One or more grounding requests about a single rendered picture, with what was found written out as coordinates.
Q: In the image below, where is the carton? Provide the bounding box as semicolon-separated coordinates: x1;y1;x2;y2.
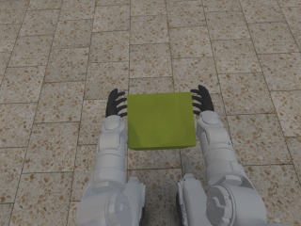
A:
127;91;197;151

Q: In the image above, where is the robot right forearm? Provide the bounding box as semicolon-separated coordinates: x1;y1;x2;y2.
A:
196;110;267;214

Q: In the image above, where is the robot left forearm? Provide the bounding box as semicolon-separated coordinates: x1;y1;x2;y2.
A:
75;115;128;226

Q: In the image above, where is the robot right upper arm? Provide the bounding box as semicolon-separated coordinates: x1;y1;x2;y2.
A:
205;184;292;226

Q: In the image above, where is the robot right hand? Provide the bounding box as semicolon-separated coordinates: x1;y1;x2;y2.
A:
190;85;214;116

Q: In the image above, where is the robot left upper arm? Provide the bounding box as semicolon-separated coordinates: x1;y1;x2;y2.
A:
75;189;133;226

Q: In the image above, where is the robot left hand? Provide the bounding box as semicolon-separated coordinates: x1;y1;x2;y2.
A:
105;88;128;118

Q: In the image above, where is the robot right foot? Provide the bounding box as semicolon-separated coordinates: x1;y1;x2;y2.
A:
176;192;188;226

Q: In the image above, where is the left robot thigh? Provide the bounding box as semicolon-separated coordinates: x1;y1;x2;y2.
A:
122;181;146;226

